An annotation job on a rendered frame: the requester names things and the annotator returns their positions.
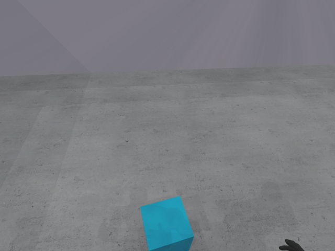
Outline right robot hand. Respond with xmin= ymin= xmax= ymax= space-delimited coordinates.
xmin=279 ymin=239 xmax=304 ymax=251

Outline carton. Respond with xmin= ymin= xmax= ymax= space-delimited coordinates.
xmin=140 ymin=196 xmax=194 ymax=251

